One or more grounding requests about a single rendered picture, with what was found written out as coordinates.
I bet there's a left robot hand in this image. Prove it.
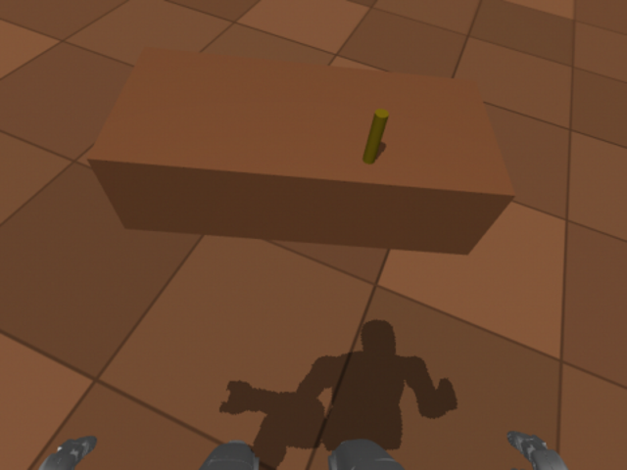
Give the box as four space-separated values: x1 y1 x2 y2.
38 436 97 470

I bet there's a right robot hand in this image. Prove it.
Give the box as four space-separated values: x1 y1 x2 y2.
507 431 568 470

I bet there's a can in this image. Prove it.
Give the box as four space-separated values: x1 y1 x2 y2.
362 109 389 165

